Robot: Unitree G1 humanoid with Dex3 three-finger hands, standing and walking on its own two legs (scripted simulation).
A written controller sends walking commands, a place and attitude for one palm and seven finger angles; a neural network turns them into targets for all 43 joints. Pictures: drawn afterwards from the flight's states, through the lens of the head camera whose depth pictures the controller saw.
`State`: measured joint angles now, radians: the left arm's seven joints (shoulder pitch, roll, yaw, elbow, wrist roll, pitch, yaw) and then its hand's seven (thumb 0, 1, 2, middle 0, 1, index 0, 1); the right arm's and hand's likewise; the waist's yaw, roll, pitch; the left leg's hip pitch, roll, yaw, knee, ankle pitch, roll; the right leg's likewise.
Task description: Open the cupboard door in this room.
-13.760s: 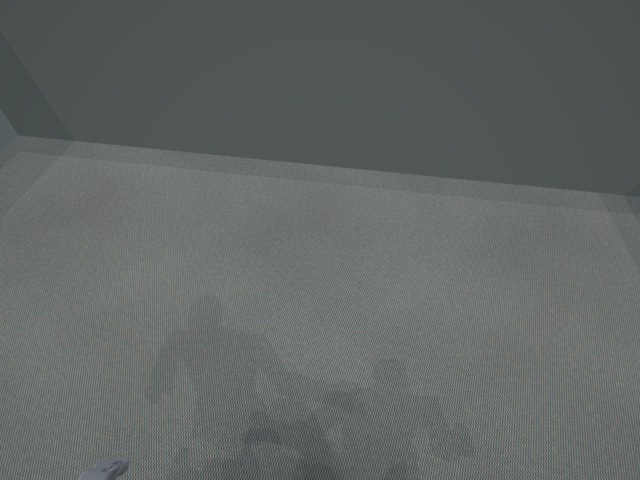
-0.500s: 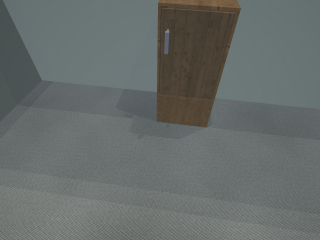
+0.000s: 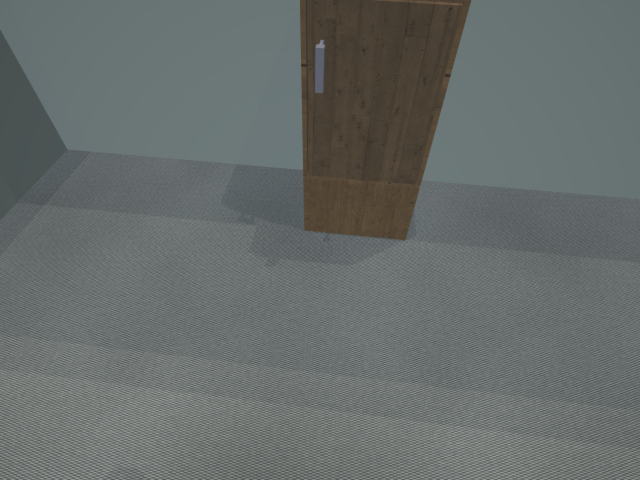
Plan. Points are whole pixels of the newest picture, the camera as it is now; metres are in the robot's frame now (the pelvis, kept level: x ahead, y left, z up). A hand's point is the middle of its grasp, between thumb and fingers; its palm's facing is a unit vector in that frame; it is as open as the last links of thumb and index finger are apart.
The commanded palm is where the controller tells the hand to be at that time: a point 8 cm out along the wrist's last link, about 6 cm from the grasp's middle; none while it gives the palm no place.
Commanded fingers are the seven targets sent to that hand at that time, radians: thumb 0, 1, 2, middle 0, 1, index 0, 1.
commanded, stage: look at it before walking up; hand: left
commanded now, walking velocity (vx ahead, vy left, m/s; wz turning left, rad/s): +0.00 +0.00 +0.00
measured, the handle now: (320, 66) +1.17 +0.05 -0.02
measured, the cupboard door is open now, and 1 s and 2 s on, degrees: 0 0 0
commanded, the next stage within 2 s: walk to a spot facing it in 0.38 s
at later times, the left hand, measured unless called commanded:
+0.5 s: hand out of the picture -0.04 +0.15 -0.18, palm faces +0.03 -0.99 -0.15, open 7.4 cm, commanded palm none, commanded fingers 0.00 0.90 0.90 -0.20 -0.30 -0.20 -0.30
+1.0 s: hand out of the picture +0.03 +0.13 -0.16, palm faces -0.05 -0.98 -0.19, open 7.4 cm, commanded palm none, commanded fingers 0.00 0.90 0.90 -0.20 -0.30 -0.20 -0.30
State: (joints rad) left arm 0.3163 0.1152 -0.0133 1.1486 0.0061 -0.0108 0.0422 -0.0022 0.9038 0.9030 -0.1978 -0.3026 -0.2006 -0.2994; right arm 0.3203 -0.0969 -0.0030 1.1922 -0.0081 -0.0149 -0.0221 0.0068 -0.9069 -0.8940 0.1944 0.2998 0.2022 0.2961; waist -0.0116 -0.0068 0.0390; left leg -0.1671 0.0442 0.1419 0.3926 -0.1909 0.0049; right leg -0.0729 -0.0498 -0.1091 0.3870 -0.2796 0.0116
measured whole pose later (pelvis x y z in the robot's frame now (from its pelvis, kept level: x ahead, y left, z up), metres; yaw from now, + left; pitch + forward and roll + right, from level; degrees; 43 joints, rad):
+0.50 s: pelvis +0.00 +0.00 +0.00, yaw +0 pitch -2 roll +0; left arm 0.33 0.12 -0.01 1.15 0.01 -0.01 0.04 0.00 0.90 0.90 -0.20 -0.30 -0.20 -0.30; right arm 0.28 -0.13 -0.01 1.16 -0.01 -0.02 -0.03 0.01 -0.91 -0.89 0.19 0.30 0.20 0.30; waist 0.00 -0.02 0.04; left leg -0.18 0.04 0.14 0.40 -0.19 0.01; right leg -0.08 -0.05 -0.11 0.39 -0.27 0.01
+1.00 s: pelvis +0.07 -0.04 +0.00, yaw -9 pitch +0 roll +2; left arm 0.43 0.10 0.02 1.13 0.02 -0.06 0.01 0.00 0.90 0.90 -0.20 -0.30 -0.20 -0.30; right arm 0.21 -0.18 -0.07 1.10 -0.03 0.00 0.02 0.01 -0.91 -0.89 0.19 0.30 0.20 0.30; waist 0.03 0.01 0.04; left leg -0.52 0.10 0.09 1.06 -0.27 -0.02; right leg -0.09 0.00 -0.10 0.40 -0.32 -0.06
